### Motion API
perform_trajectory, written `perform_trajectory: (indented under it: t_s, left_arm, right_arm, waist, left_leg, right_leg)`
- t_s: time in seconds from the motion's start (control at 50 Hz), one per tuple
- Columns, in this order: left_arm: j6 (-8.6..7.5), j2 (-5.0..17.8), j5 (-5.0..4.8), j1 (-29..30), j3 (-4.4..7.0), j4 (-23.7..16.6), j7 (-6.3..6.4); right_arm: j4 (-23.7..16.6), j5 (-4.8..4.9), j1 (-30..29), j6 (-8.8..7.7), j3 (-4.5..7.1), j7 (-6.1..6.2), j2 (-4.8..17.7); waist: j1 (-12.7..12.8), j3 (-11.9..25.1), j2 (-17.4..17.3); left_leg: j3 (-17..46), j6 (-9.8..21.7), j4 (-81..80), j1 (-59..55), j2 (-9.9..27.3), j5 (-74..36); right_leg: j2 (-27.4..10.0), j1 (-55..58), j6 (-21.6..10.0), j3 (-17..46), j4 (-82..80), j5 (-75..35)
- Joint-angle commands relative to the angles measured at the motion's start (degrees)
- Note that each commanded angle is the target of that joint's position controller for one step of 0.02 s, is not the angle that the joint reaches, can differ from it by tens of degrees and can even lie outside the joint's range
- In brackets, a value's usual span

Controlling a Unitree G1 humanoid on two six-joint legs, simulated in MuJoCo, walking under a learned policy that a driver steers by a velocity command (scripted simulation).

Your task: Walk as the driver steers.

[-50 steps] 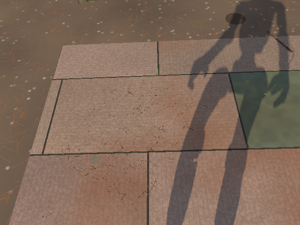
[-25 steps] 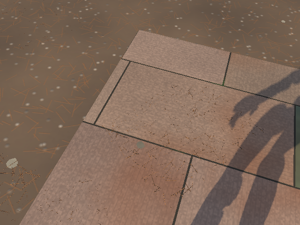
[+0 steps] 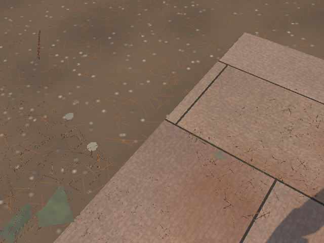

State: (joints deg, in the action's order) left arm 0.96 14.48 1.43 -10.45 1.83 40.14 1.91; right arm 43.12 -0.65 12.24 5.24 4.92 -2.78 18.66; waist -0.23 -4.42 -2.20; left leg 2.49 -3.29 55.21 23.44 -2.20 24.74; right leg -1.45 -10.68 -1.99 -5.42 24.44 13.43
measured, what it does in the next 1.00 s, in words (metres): steps on the spot, turning left: left foot, then right foot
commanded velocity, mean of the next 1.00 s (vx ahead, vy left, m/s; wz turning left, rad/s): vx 0.02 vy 0.00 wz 0.60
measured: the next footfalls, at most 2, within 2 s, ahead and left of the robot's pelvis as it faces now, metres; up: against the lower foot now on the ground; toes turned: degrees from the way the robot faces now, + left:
left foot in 0.16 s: +0.02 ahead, +0.12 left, +0.00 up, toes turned +6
right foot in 0.70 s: +0.09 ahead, -0.05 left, +0.00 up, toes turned +30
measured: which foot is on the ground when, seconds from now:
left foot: up 0.00-0.14, down 0.16-0.70, up 0.72-1.00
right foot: down 0.00-0.14, up 0.16-0.68, down 0.70-1.00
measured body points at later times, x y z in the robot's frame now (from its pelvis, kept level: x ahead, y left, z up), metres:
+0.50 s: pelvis -0.01 +0.04 +0.00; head +0.02 +0.07 +0.45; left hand +0.03 +0.35 -0.12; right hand +0.18 -0.21 -0.10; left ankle -0.02 +0.11 -0.74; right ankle +0.05 -0.10 -0.69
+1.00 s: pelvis +0.02 +0.01 +0.00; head +0.05 +0.01 +0.45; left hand -0.05 +0.30 -0.09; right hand +0.26 -0.17 -0.13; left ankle -0.08 +0.11 -0.67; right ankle +0.06 -0.07 -0.74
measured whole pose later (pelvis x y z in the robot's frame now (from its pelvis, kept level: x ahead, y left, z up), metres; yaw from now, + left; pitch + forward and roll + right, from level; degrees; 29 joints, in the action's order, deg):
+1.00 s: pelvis +0.02 +0.01 +0.00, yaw +36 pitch +0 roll +1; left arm 0.3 15.2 1.5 -13.2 1.6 40.7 1.6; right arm 44.5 -1.5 13.1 4.8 4.6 -3.8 19.7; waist 0.3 -3.2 -2.3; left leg 3.7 -2.7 56.9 24.2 -2.3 21.4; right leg -0.9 -8.4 -2.6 -5.3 21.3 13.0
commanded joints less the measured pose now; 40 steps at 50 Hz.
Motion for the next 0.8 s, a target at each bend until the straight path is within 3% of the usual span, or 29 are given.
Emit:
perform_trajectory:
  t_s: [0.02, 0.1, 0.12, 0.14, 0.16, 0.18, 0.2, 0.22, 0.24, 0.28, 0.34, 0.44, 0.52, 0.62, 0.66, 0.68, 0.7, 0.72, 0.74, 0.76, 0.78, 0.8]
  left_arm:
    - [-0.51, 10.67, 0.22, -1.59, 3.18, -2.07, -0.51]
    - [-0.14, 12.34, -0.13, -1.07, 3.80, -1.34, -1.34]
    - [0.05, 12.40, -0.71, -0.30, 3.83, -1.22, -1.39]
    - [0.16, 11.87, -0.80, -1.85, 3.81, -0.55, -1.48]
    - [0.57, 8.65, -0.17, -3.94, 3.07, -1.61, -1.76]
    - [1.54, 6.17, 0.00, 1.17, 2.02, -5.75, -0.94]
    - [2.18, 8.41, 0.06, 2.64, 2.41, -5.04, -0.48]
    - [2.27, 8.44, -0.71, 2.13, 2.58, -4.12, -0.74]
    - [1.85, 8.86, -1.05, 1.08, 2.78, -3.05, -1.00]
    - [1.68, 9.79, 0.19, -1.14, 3.15, -1.69, -1.42]
    - [2.11, 8.81, -0.13, -1.11, 2.95, -1.65, -1.69]
    - [2.40, 8.47, -0.18, 1.91, 2.75, -2.72, -1.10]
    - [1.87, 8.20, -0.52, 3.46, 2.43, -3.57, -0.79]
    - [0.96, 8.27, -1.29, 2.46, 1.94, -4.14, -0.25]
    - [0.44, 8.02, -1.48, -0.72, 1.75, -3.45, 0.24]
    - [0.00, 7.91, -1.15, -3.08, 1.72, -2.78, 0.71]
    - [-0.45, 11.00, -0.44, -3.44, 2.31, -2.77, 1.37]
    - [-0.27, 15.70, -0.31, 0.10, 2.83, -4.71, 1.54]
    - [0.32, 16.40, -0.17, -0.09, 3.27, -4.50, 0.86]
    - [0.34, 12.82, -0.39, 0.41, 2.37, -4.55, 0.37]
    - [0.25, 9.93, -0.65, 2.97, 1.59, -4.77, 0.03]
    - [0.23, 8.99, -0.40, 4.77, 1.28, -5.28, 0.08]
  right_arm:
    - [-5.42, 0.41, -3.32, -0.68, -0.05, -0.31, 2.68]
    - [-5.93, 0.77, -1.99, -1.29, -0.20, -0.05, 2.99]
    - [-5.44, 0.31, -0.22, -1.73, -0.27, 0.23, 2.72]
    - [-5.01, -0.53, 1.15, -2.42, -0.06, 0.89, 3.95]
    - [-5.47, -1.37, 2.46, -3.36, 1.09, 1.57, 9.89]
    - [-5.57, -0.28, 5.48, -3.54, 2.97, 1.42, 16.70]
    - [-4.92, 0.30, 7.18, -3.51, 2.60, 1.44, 13.46]
    - [-5.04, 0.45, 3.78, -3.36, 1.48, 1.74, 10.23]
    - [-5.56, 0.28, -0.41, -3.05, 0.81, 2.09, 8.16]
    - [-6.02, 0.57, -2.21, -3.09, 0.30, 2.70, 6.79]
    - [-5.37, 0.61, 0.23, -3.46, 0.63, 2.46, 7.70]
    - [-4.60, 0.00, 3.35, -3.34, 1.06, 2.54, 8.52]
    - [-4.49, -0.44, 3.91, -3.25, 1.45, 2.51, 9.34]
    - [-4.46, -0.54, 1.95, -3.00, 1.79, 2.15, 9.67]
    - [-4.50, -0.13, -0.32, -2.87, 1.78, 2.16, 9.34]
    - [-4.62, 0.49, -1.86, -2.85, 1.59, 2.36, 8.74]
    - [-4.90, 0.96, -0.65, -3.10, 0.90, 2.54, 6.16]
    - [-5.17, 0.94, 4.26, -3.34, 0.01, 2.72, 2.05]
    - [-4.45, -1.02, 3.52, -2.95, 1.48, 3.17, 8.01]
    - [-4.01, -1.33, 2.82, -2.72, 2.02, 2.97, 9.02]
    - [-2.90, -1.18, 3.14, -2.40, 2.06, 2.43, 8.44]
    - [-2.14, -0.74, 4.11, -2.01, 1.99, 1.75, 7.79]
  waist:
    - [2.29, 5.42, 12.16]
    - [1.19, 6.60, 12.96]
    - [-0.49, 6.88, 11.53]
    - [-1.50, 7.20, 7.19]
    - [-0.92, 7.35, -8.03]
    - [-2.98, 6.18, -14.95]
    - [-4.29, 6.65, -6.67]
    - [-2.17, 4.07, -4.68]
    - [-0.13, 2.59, -3.85]
    - [0.62, 4.65, -5.73]
    - [0.09, 6.36, -3.45]
    - [-1.70, 5.01, -4.74]
    - [-2.06, 5.45, -4.17]
    - [-1.01, 6.50, -4.88]
    - [1.18, 6.56, -4.88]
    - [3.06, 6.25, -4.04]
    - [2.28, 6.90, 2.04]
    - [-1.01, 7.75, 14.36]
    - [0.27, 6.13, 12.07]
    - [-0.63, 4.27, 9.01]
    - [-1.54, 2.22, 7.49]
    - [-2.24, 2.28, 8.71]
  left_leg:
    - [-3.51, 0.79, -7.85, 0.56, 0.74, 1.82]
    - [-6.66, 3.14, -19.29, -7.02, -0.04, -1.06]
    - [-7.09, 4.05, -26.61, -11.37, -0.62, -6.69]
    - [-3.55, 4.95, -34.13, -16.82, 0.03, -13.31]
    - [15.87, 7.84, -40.25, -23.93, 13.40, -21.04]
    - [29.59, 17.85, -37.86, -20.39, 24.51, -40.76]
    - [25.67, 20.41, -36.77, -20.97, 22.64, -40.85]
    - [20.70, 19.29, -36.87, -18.70, 18.88, -37.29]
    - [16.99, 16.55, -37.44, -17.04, 14.60, -33.17]
    - [14.33, 15.02, -36.87, -18.22, 10.87, -36.64]
    - [15.50, 15.30, -36.46, -19.66, 10.57, -36.32]
    - [21.16, 16.48, -36.59, -19.98, 10.74, -28.36]
    - [24.97, 16.97, -35.02, -18.33, 10.55, -28.87]
    - [29.42, 15.45, -32.72, -15.43, 9.05, -34.79]
    - [30.33, 12.90, -31.54, -12.68, 7.13, -33.32]
    - [29.29, 10.32, -29.77, -9.37, 4.94, -28.42]
    - [24.86, 6.83, -24.23, -3.84, 1.00, -15.79]
    - [12.37, 3.80, -12.17, 4.37, -8.07, 4.49]
    - [6.85, 3.17, -2.11, 5.69, -7.93, 9.37]
    - [7.19, 2.91, 3.66, 4.69, -5.38, 6.85]
    - [6.75, 2.54, 7.10, 4.25, -4.33, 3.27]
    - [5.64, 1.97, 9.75, 4.25, -4.16, 0.56]
  right_leg:
    - [-14.20, 7.51, -9.71, 7.75, -3.97, -24.18]
    - [-15.06, 5.18, -7.86, 5.61, 0.66, -25.32]
    - [-14.34, 2.78, -5.84, 3.71, 3.99, -22.32]
    - [-13.04, -1.78, -2.37, 1.39, 9.28, -15.58]
    - [-7.30, -14.05, 1.93, -3.80, 24.26, 5.03]
    - [1.57, -23.15, 3.75, 0.36, 32.24, 24.20]
    - [-0.42, -23.49, 3.78, 5.90, 38.22, 22.83]
    - [-1.12, -23.59, 3.52, 7.12, 39.23, 17.91]
    - [-1.84, -22.76, 3.46, 7.78, 37.07, 13.05]
    - [-0.95, -21.10, 4.08, 6.88, 37.63, 8.53]
    - [-0.12, -21.36, 4.77, 7.08, 36.35, 7.22]
    - [0.76, -22.77, 4.88, 8.08, 29.11, 8.43]
    - [2.13, -19.88, 4.02, 8.87, 24.48, 9.46]
    - [4.65, -11.37, 2.40, 9.55, 16.15, 10.49]
    - [5.23, -4.10, 1.73, 9.67, 6.73, 7.15]
    - [4.56, 1.83, 1.40, 9.54, -2.35, 1.31]
    - [-3.28, 7.77, -0.10, 16.43, -8.79, 1.46]
    - [-18.15, 12.08, -4.73, 32.00, -12.34, -0.20]
    - [-21.38, 3.93, -10.66, 34.23, -10.80, -4.90]
    - [-19.62, 1.06, -11.60, 30.76, -10.24, -7.79]
    - [-15.69, -1.07, -10.25, 24.41, -9.80, -8.81]
    - [-12.34, -0.71, -8.73, 19.44, -9.30, -10.26]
